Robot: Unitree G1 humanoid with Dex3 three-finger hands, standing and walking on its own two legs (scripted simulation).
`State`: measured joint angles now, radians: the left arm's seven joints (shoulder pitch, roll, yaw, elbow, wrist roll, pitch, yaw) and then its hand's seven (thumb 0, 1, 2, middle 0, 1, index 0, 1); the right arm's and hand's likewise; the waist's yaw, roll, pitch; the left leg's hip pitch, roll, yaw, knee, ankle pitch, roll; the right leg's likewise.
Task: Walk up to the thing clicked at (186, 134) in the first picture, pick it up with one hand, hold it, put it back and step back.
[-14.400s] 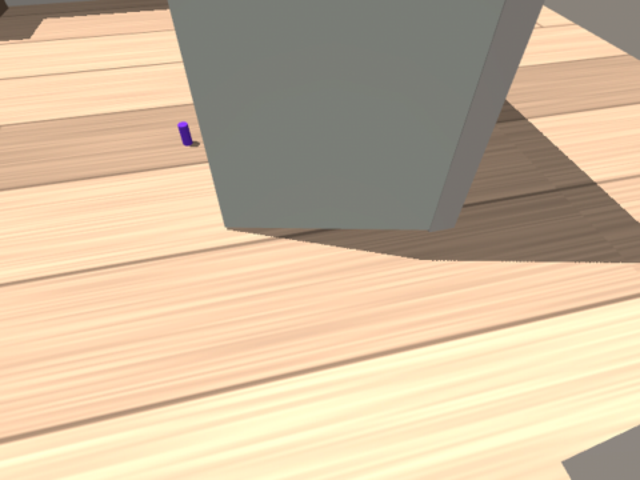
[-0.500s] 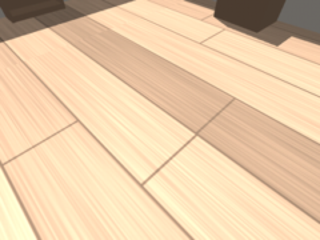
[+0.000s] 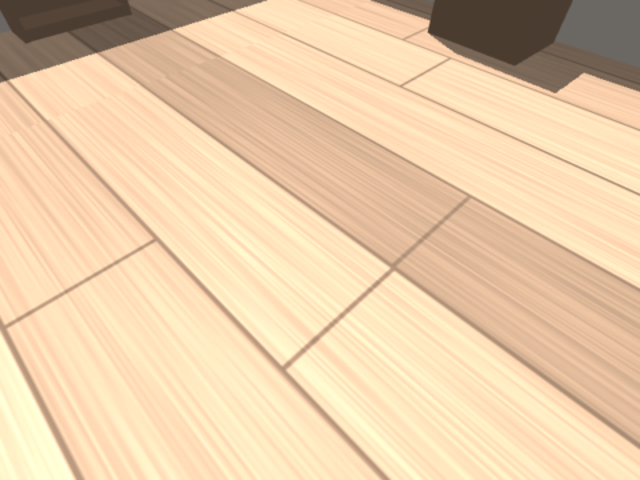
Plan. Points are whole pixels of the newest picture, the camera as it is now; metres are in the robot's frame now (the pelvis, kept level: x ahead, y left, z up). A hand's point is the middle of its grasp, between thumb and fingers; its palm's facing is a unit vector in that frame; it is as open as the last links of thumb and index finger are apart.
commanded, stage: stand
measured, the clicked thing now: out of the picture +0.41 -1.17 -0.72
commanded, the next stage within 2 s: walk up in 0.30 s
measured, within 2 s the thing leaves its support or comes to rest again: neither
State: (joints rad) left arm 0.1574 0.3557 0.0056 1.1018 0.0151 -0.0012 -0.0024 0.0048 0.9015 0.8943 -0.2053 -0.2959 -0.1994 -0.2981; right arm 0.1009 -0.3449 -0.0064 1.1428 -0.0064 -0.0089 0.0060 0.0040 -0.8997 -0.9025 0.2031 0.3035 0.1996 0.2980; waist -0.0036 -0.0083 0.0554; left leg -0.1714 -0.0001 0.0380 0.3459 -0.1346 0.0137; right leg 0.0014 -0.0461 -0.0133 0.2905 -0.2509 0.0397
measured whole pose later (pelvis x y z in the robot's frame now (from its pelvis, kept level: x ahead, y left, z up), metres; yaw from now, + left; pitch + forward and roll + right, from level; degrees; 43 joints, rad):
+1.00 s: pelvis +0.21 -0.05 -0.02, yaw +4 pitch -1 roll -2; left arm 0.35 0.42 0.08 0.96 0.03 -0.07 -0.05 0.01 0.90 0.89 -0.21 -0.30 -0.20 -0.30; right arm 0.18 -0.41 -0.08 0.98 -0.03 0.00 0.11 0.01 -0.90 -0.90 0.20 0.30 0.20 0.30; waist 0.05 0.02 0.06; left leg -0.46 0.08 0.01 0.59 -0.16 0.02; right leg 0.15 -0.01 -0.20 0.32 -0.43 0.02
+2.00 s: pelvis +0.73 +0.00 -0.02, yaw +2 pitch -3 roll -2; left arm 0.35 0.44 0.03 0.91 0.00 -0.05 -0.04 0.01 0.90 0.89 -0.21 -0.30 -0.20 -0.30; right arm 0.24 -0.39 -0.06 0.86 -0.01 -0.09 0.06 0.00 -0.90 -0.90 0.20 0.30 0.20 0.30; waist 0.01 -0.03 0.07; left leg -0.30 0.05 0.09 0.60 -0.25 0.04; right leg -0.34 -0.02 0.03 1.08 -0.42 -0.04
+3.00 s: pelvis +1.10 +0.07 +0.00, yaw -25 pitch -3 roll -3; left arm 0.33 0.44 0.05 0.91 0.01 0.00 -0.01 0.01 0.90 0.89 -0.20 -0.30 -0.20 -0.30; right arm 0.21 -0.38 -0.07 0.83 -0.03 -0.01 0.07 0.00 -0.90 -0.90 0.20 0.30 0.20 0.30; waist -0.02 0.01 0.05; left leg -0.24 0.03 0.04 0.47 -0.21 0.04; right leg -0.43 0.03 0.05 0.98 -0.39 -0.01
